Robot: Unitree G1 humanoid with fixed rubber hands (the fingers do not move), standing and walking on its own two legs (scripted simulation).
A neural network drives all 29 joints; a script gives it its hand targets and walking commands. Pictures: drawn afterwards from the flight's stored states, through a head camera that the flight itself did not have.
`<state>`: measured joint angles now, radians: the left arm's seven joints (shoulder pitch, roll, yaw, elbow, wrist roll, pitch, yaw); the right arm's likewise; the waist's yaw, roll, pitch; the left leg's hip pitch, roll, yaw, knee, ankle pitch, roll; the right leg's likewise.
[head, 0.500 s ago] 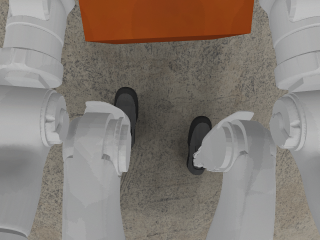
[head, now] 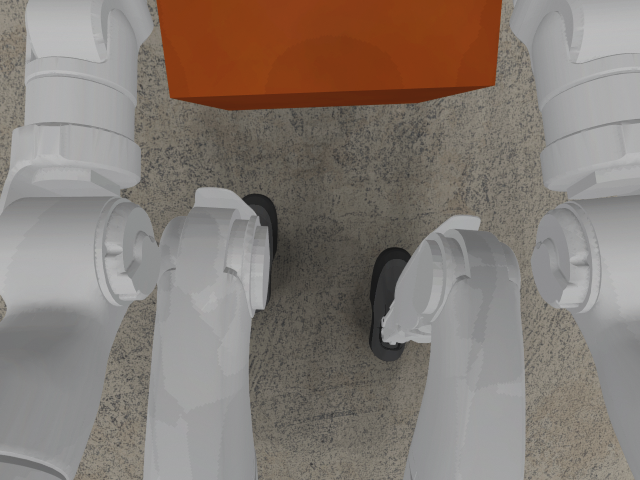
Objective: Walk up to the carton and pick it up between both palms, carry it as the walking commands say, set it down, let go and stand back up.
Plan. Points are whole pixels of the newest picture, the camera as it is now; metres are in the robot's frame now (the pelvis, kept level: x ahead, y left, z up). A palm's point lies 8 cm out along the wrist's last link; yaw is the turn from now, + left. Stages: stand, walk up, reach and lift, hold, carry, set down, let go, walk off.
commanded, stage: reach and lift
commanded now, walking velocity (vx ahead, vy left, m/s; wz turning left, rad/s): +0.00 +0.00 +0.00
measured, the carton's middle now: out of the picture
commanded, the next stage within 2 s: none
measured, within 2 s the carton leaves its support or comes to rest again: neither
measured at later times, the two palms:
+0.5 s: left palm out of the picture +0.52 +0.24 -0.04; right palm out of the picture +0.57 -0.10 -0.02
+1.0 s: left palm out of the picture +0.49 +0.23 +0.04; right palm out of the picture +0.54 -0.12 +0.06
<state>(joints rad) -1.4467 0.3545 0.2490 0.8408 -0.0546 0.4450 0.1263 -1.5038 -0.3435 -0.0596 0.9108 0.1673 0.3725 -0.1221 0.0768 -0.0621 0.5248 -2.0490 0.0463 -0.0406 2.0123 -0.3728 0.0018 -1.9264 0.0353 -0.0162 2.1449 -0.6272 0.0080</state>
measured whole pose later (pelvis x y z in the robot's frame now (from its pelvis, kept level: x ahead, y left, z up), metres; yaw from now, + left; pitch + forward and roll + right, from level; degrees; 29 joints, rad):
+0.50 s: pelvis +0.00 +0.00 +0.05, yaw +0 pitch +20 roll -1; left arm -1.33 0.28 0.33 0.66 0.04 0.55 0.11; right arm -1.42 -0.32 -0.11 0.82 0.17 0.43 -0.11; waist 0.08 -0.06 0.52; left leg -1.83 0.05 -0.04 1.86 -0.38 0.00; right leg -1.72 0.04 -0.01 1.98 -0.60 0.01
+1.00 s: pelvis -0.01 +0.00 +0.11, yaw -1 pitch +16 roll -1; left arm -1.24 0.23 0.34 0.59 0.05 0.58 0.12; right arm -1.32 -0.30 -0.12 0.76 0.15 0.46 -0.10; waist 0.08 -0.06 0.52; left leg -1.60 0.03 -0.04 1.68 -0.36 -0.01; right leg -1.51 0.06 0.00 1.79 -0.56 0.01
